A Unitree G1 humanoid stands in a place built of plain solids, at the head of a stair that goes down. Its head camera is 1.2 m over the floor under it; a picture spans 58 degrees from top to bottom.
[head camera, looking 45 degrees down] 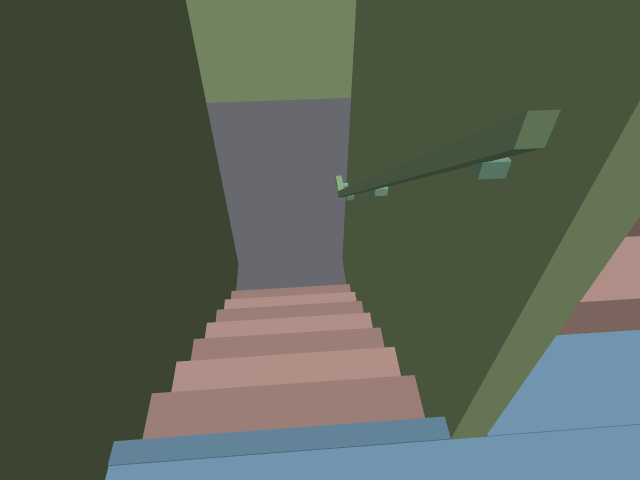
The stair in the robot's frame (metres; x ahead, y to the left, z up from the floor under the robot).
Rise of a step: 0.20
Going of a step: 0.23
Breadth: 0.90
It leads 4 degrees to the left of straight ahead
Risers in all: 8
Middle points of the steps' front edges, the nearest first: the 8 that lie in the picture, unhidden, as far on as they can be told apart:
0.47 0.10 0.00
0.70 0.12 -0.20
0.93 0.14 -0.40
1.16 0.15 -0.60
1.39 0.17 -0.79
1.62 0.19 -0.99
1.85 0.20 -1.19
2.08 0.22 -1.39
